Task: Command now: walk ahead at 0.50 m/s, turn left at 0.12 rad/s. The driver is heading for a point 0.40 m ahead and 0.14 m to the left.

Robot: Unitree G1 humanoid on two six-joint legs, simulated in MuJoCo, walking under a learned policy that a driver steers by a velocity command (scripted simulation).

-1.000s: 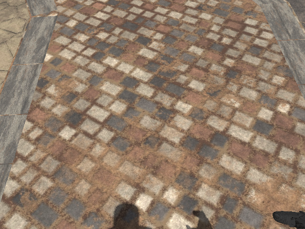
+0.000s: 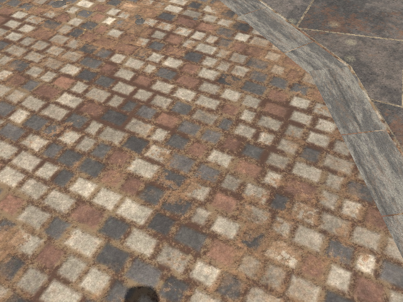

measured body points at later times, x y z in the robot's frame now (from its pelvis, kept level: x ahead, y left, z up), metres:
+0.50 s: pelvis +0.27 +0.08 +0.00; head +0.30 +0.10 +0.45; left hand +0.40 +0.36 -0.10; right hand +0.39 -0.19 -0.11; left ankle +0.24 +0.14 -0.75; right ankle +0.45 -0.07 -0.69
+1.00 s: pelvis +0.39 +0.09 -0.01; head +0.40 +0.10 +0.44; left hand +0.47 +0.35 -0.14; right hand +0.51 -0.16 -0.14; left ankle +0.33 +0.20 -0.75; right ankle +0.48 -0.02 -0.75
